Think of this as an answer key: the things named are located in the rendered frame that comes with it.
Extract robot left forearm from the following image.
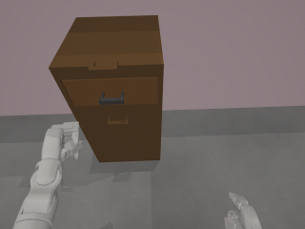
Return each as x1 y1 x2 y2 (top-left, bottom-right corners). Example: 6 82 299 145
12 158 64 229

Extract robot left hand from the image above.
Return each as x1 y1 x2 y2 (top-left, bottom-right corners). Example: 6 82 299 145
41 121 82 162

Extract cabinet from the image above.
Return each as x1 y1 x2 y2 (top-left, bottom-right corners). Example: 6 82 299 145
49 15 164 163

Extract handle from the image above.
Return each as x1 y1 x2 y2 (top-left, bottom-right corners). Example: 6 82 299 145
107 120 129 127
88 66 118 74
98 92 124 105

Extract drawer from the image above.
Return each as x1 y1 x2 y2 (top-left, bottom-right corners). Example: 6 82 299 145
62 77 157 106

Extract robot right hand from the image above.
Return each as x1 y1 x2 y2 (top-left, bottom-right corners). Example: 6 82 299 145
224 192 262 229

